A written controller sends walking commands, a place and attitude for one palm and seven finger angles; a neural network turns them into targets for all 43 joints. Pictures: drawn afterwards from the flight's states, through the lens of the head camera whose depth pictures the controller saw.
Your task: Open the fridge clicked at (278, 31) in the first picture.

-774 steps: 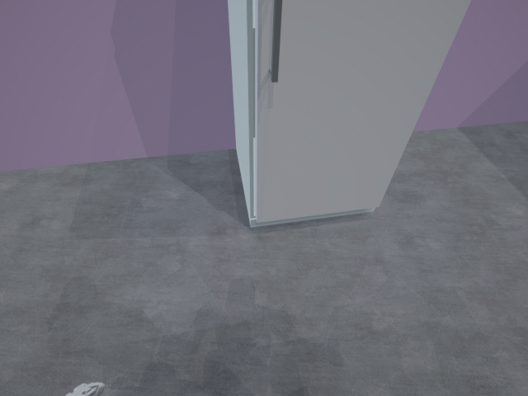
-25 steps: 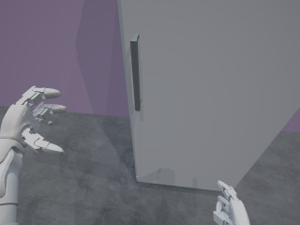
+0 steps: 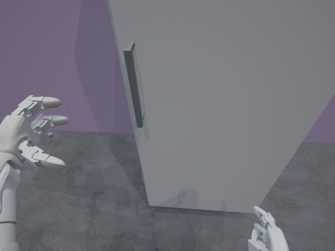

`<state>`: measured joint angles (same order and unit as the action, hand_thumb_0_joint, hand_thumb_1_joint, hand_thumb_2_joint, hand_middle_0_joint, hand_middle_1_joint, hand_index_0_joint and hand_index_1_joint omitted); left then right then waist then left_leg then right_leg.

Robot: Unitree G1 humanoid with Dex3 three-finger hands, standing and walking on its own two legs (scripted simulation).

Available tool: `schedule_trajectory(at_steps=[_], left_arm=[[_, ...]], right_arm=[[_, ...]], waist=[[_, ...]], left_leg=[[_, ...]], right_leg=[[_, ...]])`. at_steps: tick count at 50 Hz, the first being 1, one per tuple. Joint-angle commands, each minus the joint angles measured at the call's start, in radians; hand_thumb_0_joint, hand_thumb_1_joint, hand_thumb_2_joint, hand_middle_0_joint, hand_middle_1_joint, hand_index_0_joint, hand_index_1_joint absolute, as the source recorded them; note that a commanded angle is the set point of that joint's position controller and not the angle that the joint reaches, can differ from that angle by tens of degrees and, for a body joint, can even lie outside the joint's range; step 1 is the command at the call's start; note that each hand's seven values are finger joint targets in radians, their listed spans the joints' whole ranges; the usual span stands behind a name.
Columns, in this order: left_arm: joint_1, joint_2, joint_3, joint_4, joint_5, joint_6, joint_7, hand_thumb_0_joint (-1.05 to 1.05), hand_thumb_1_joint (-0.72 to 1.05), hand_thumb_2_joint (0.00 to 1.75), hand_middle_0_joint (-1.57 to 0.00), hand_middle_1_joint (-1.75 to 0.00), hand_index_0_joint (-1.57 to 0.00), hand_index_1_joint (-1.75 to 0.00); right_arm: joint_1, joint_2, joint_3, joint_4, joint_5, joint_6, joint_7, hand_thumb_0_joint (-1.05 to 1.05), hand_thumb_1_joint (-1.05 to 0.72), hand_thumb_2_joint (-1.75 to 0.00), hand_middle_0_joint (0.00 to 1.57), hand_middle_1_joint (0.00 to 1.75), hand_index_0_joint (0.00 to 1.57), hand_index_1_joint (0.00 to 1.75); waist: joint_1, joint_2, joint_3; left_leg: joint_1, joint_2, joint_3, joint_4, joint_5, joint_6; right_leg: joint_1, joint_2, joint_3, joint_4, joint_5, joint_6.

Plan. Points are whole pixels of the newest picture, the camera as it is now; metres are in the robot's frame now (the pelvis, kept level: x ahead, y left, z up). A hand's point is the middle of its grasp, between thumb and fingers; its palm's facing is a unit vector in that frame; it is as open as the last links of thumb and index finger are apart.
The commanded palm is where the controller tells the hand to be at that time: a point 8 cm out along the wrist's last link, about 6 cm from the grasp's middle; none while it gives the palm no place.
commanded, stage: raise the hand to about handle height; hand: left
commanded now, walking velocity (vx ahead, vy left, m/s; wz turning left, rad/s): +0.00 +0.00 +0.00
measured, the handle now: (136, 89) +0.49 +0.14 +0.15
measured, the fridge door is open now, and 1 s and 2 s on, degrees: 0 0 0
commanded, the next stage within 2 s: move the hooked fingers beside the handle in 0.08 s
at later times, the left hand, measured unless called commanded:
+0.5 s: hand (66, 127) +0.31 +0.25 +0.18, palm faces +0.09 -0.99 -0.06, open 14.0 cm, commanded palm +0.27 +0.30 +0.18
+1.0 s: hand (83, 115) +0.35 +0.24 +0.17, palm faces +0.05 -1.00 -0.02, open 14.0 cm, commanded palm +0.32 +0.29 +0.17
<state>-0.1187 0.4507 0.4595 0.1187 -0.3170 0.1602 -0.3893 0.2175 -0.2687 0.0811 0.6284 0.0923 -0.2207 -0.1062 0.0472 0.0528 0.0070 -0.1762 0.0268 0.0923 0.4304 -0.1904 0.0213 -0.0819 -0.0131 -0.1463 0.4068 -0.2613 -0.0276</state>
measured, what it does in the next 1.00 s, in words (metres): stands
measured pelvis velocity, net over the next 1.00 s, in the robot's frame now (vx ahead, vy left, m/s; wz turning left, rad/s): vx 0.00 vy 0.01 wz -0.02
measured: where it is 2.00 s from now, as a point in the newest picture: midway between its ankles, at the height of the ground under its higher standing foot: outside the picture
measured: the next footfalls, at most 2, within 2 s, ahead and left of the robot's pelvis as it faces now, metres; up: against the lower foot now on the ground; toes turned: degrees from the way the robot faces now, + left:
none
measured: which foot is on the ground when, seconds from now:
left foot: down 0.00-1.00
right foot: down 0.00-1.00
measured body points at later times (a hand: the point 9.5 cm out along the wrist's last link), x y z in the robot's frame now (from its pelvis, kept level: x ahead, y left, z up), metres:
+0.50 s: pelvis +0.01 -0.01 +0.00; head -0.01 -0.04 +0.45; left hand +0.30 +0.31 +0.18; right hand +0.19 -0.25 -0.08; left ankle +0.03 +0.11 -0.74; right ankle -0.02 -0.09 -0.74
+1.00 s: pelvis +0.00 +0.01 +0.00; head -0.01 -0.01 +0.45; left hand +0.35 +0.29 +0.17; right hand +0.16 -0.23 -0.09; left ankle +0.03 +0.11 -0.74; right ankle -0.02 -0.09 -0.74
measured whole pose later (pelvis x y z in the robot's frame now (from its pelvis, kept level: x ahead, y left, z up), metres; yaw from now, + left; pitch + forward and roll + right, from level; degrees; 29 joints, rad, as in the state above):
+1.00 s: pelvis +0.00 +0.01 +0.00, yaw -1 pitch -2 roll +0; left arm -0.36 0.41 0.36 0.36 -0.27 0.13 -0.30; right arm 0.23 -0.26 0.07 0.64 0.10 -0.16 -0.11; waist 0.01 0.04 0.00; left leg -0.22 0.03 0.11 0.45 -0.20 0.03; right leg -0.13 -0.02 -0.13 0.43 -0.27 -0.02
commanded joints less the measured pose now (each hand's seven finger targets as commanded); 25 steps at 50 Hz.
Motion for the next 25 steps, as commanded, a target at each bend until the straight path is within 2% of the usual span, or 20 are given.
schedule_trajectory(at_steps=[1,4,5,6,10,11,14,16,17,18,20,21,22,23,24,25], left_arm=[[-0.277,0.292,0.088,-0.182,-0.027,-0.055,-0.006,0.0,-0.5,0.3,-0.3,-1.2,-0.3,-1.2],[-0.279,0.298,0.106,-0.193,-0.036,-0.058,-0.013,0.0,-0.5,0.3,-0.3,-1.2,-0.3,-1.2],[-0.28,0.293,0.103,-0.197,-0.037,-0.061,-0.012,0.0,-0.5,0.3,-0.3,-1.2,-0.3,-1.2],[-0.261,0.298,0.103,-0.181,-0.038,-0.06,-0.013,0.0,-0.5,0.3,-0.3,-1.2,-0.3,-1.2],[-0.324,0.278,0.078,-0.188,-0.034,-0.063,-0.007,0.0,-0.5,0.3,-0.3,-1.2,-0.3,-1.2],[-0.314,0.295,0.086,-0.185,-0.032,-0.064,-0.001,0.0,-0.5,0.3,-0.3,-1.2,-0.3,-1.2],[-0.35,0.295,0.086,-0.165,-0.027,-0.07,0.007,0.0,-0.5,0.3,-0.3,-1.2,-0.3,-1.2],[-0.336,0.309,0.094,-0.155,-0.025,-0.075,0.009,0.0,-0.5,0.3,-0.3,-1.2,-0.3,-1.2],[-0.341,0.29,0.086,-0.146,-0.026,-0.074,0.007,0.0,-0.5,0.3,-0.3,-1.2,-0.3,-1.2],[-0.346,0.308,0.099,-0.132,-0.025,-0.074,0.006,0.0,-0.5,0.3,-0.3,-1.2,-0.3,-1.2],[-0.367,0.298,0.088,-0.133,-0.023,-0.079,0.007,0.0,-0.5,0.3,-0.3,-1.2,-0.3,-1.2],[-0.354,0.3,0.082,-0.128,-0.022,-0.078,0.006,0.0,-0.5,0.3,-0.3,-1.2,-0.3,-1.2],[-0.359,0.282,0.073,-0.121,-0.023,-0.078,0.005,0.0,-0.5,0.3,-0.3,-1.2,-0.3,-1.2],[-0.348,0.288,0.08,-0.11,-0.023,-0.074,0.007,0.0,-0.5,0.3,-0.3,-1.2,-0.3,-1.2],[-0.384,0.264,0.048,-0.114,-0.021,-0.076,0.007,0.0,-0.5,0.3,-0.3,-1.2,-0.3,-1.2],[-0.399,0.258,0.044,-0.124,-0.022,-0.08,0.011,0.0,-0.5,0.3,-0.3,-1.2,-0.3,-1.2]], right_arm=[[-0.138,-0.112,-0.049,-0.162,0.002,-0.061,-0.004,0.0,-0.9,-0.9,0.2,0.3,0.2,0.3],[-0.147,-0.112,-0.053,-0.168,0.003,-0.061,-0.003,0.0,-0.9,-0.9,0.2,0.3,0.2,0.3],[-0.146,-0.11,-0.053,-0.169,0.005,-0.06,-0.003,0.0,-0.9,-0.9,0.2,0.3,0.2,0.3],[-0.139,-0.111,-0.052,-0.165,0.003,-0.056,0.0,0.0,-0.9,-0.9,0.2,0.3,0.2,0.3],[-0.15,-0.108,-0.053,-0.166,0.009,-0.054,-0.005,0.0,-0.9,-0.9,0.2,0.3,0.2,0.3],[-0.146,-0.109,-0.054,-0.164,0.007,-0.051,-0.005,0.0,-0.9,-0.9,0.2,0.3,0.2,0.3],[-0.145,-0.11,-0.054,-0.163,0.007,-0.048,-0.01,0.0,-0.9,-0.9,0.2,0.3,0.2,0.3],[-0.138,-0.112,-0.058,-0.158,0.006,-0.043,-0.009,0.0,-0.9,-0.9,0.2,0.3,0.2,0.3],[-0.143,-0.11,-0.058,-0.16,0.006,-0.042,-0.008,0.0,-0.9,-0.9,0.2,0.3,0.2,0.3],[-0.14,-0.112,-0.059,-0.16,0.008,-0.04,-0.009,0.0,-0.9,-0.9,0.2,0.3,0.2,0.3],[-0.145,-0.11,-0.058,-0.164,0.008,-0.041,-0.01,0.0,-0.9,-0.9,0.2,0.3,0.2,0.3],[-0.139,-0.112,-0.057,-0.162,0.007,-0.037,-0.007,0.0,-0.9,-0.9,0.2,0.3,0.2,0.3],[-0.142,-0.112,-0.059,-0.163,0.008,-0.036,-0.008,0.0,-0.9,-0.9,0.2,0.3,0.2,0.3],[-0.137,-0.112,-0.061,-0.165,0.009,-0.034,-0.008,0.0,-0.9,-0.9,0.2,0.3,0.2,0.3],[-0.141,-0.111,-0.059,-0.164,0.012,-0.033,-0.009,0.0,-0.9,-0.9,0.2,0.3,0.2,0.3],[-0.141,-0.111,-0.06,-0.167,0.01,-0.036,-0.009,0.0,-0.9,-0.9,0.2,0.3,0.2,0.3]], waist=[[0.003,0.011,-0.158],[0.003,0.016,-0.201],[0.0,0.005,-0.213],[0.003,-0.033,-0.188],[-0.012,0.03,-0.178],[-0.006,-0.009,-0.172],[-0.012,0.012,-0.183],[-0.007,-0.03,-0.192],[-0.008,-0.013,-0.199],[-0.008,0.001,-0.201],[-0.009,0.036,-0.205],[-0.006,-0.003,-0.197],[-0.01,0.005,-0.201],[-0.006,-0.003,-0.206],[-0.017,0.013,-0.192],[-0.016,0.02,-0.197]], left_leg=[[0.139,-0.017,-0.095,-0.03,0.121,0.02],[0.15,-0.024,-0.086,-0.01,0.156,0.022],[0.156,-0.024,-0.083,-0.006,0.161,0.023],[0.136,-0.018,-0.081,-0.003,0.164,0.023],[0.141,-0.026,-0.08,0.001,0.136,0.022],[0.13,-0.018,-0.08,0.007,0.141,0.022],[0.137,-0.025,-0.08,0.005,0.145,0.025],[0.131,-0.02,-0.076,0.01,0.163,0.027],[0.135,-0.024,-0.075,0.009,0.168,0.027],[0.131,-0.024,-0.074,0.009,0.159,0.024],[0.137,-0.026,-0.076,0.011,0.156,0.023],[0.13,-0.019,-0.076,0.011,0.167,0.024],[0.132,-0.022,-0.074,0.011,0.173,0.025],[0.13,-0.023,-0.075,0.009,0.165,0.024],[0.136,-0.023,-0.074,0.007,0.159,0.025],[0.141,-0.023,-0.079,0.006,0.149,0.023]], right_leg=[[-0.097,0.005,0.095,-0.071,0.212,0.012],[-0.085,0.001,0.099,-0.052,0.274,0.02],[-0.085,0.002,0.095,-0.047,0.282,0.022],[-0.082,0.0,0.1,-0.051,0.292,0.026],[-0.116,-0.001,0.104,-0.049,0.259,0.028],[-0.106,-0.006,0.115,-0.052,0.269,0.031],[-0.108,-0.005,0.112,-0.046,0.278,0.03],[-0.089,-0.008,0.116,-0.042,0.308,0.035],[-0.093,-0.008,0.116,-0.037,0.325,0.034],[-0.095,-0.007,0.115,-0.037,0.314,0.034],[-0.099,-0.009,0.115,-0.034,0.303,0.03],[-0.089,-0.011,0.116,-0.035,0.317,0.031],[-0.093,-0.009,0.115,-0.03,0.331,0.032],[-0.096,-0.006,0.11,-0.03,0.317,0.031],[-0.114,-0.004,0.107,-0.032,0.302,0.029],[-0.12,-0.004,0.104,-0.033,0.283,0.026]])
